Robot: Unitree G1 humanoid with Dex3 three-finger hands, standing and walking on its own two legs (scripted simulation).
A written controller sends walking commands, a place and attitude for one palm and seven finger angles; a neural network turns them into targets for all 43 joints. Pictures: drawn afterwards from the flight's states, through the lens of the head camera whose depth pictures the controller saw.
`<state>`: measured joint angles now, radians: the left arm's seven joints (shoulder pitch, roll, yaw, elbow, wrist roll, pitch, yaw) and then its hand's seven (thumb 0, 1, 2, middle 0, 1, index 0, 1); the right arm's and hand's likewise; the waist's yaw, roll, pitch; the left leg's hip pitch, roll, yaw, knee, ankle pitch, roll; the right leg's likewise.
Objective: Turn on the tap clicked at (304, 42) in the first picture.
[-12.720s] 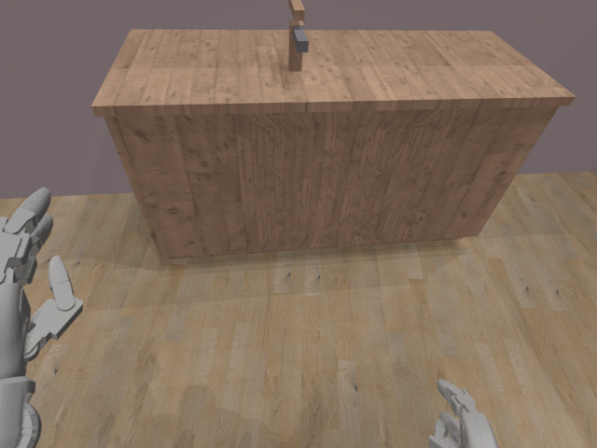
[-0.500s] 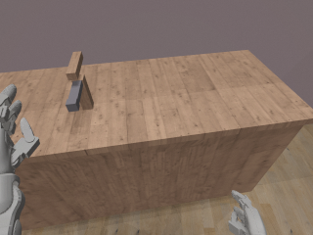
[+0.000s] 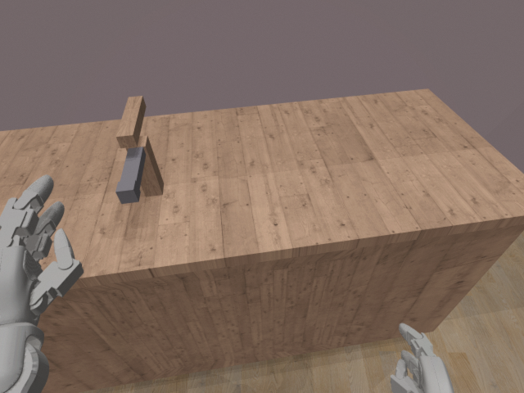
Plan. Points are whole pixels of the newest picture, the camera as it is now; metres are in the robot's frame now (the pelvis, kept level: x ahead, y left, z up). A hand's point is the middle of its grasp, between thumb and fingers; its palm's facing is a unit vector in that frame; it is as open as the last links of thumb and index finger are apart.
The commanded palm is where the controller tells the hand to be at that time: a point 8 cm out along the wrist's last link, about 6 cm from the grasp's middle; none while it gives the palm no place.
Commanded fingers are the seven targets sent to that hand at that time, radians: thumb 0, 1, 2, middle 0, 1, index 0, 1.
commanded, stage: turn the palm inward beside the body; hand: left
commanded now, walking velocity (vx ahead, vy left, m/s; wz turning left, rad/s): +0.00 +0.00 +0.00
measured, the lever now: (128, 191) +0.37 +0.28 +0.12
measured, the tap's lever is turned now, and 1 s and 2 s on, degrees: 0 0 0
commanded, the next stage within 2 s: reach beside the lever's end, fingers flat in 1.18 s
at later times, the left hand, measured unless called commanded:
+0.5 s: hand (66, 274) +0.19 +0.25 +0.17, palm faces +0.44 -0.89 -0.14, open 7.4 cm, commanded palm +0.13 +0.29 +0.18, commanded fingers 0.00 0.90 0.90 -0.20 -0.30 -0.20 -0.30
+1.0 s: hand (87, 287) +0.17 +0.21 +0.18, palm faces +0.46 -0.88 -0.12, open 7.4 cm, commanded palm +0.12 +0.26 +0.18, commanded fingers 0.00 0.90 0.90 -0.20 -0.30 -0.20 -0.30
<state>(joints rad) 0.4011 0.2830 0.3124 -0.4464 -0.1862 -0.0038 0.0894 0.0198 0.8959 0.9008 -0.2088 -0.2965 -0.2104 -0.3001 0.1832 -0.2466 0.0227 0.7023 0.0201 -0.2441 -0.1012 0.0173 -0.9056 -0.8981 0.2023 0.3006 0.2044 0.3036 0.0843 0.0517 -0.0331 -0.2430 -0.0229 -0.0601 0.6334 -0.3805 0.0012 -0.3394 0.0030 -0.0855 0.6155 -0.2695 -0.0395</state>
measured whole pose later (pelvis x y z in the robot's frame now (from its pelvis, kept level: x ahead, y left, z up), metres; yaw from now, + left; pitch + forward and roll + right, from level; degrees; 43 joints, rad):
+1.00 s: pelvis -0.01 -0.02 +0.00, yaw +0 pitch -3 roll +0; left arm 0.45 0.23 0.27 -0.59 -0.26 0.24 0.15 0.02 0.90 0.90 -0.21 -0.30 -0.21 -0.30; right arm 0.16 -0.23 0.06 0.69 0.05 -0.27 -0.11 0.02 -0.90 -0.90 0.20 0.30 0.21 0.30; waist 0.09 0.08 -0.05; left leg -0.20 0.00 -0.08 0.61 -0.35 -0.02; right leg -0.29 0.02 -0.10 0.58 -0.24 -0.06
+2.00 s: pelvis +0.00 +0.00 +0.00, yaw +0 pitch -1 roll +0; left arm 0.28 0.22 0.27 -0.37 -0.23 0.19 0.17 0.02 0.90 0.90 -0.20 -0.28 -0.20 -0.28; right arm 0.16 -0.23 0.05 0.70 0.04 -0.24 -0.11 0.02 -0.90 -0.90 0.20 0.30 0.21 0.30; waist 0.07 0.06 -0.04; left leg -0.21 -0.02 -0.06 0.58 -0.35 0.00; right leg -0.31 0.00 -0.09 0.56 -0.24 -0.04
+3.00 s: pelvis +0.00 +0.00 +0.00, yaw -1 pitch +4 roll +0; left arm -0.18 0.33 0.43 0.29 -0.21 0.02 0.10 0.02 0.90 0.90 -0.16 -0.15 -0.16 -0.16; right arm 0.20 -0.26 0.02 0.72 0.04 -0.18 -0.12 0.02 -0.90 -0.90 0.20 0.30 0.21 0.30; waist 0.02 0.05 -0.04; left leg -0.30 -0.01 -0.04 0.58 -0.34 -0.01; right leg -0.40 0.02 -0.07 0.56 -0.23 -0.05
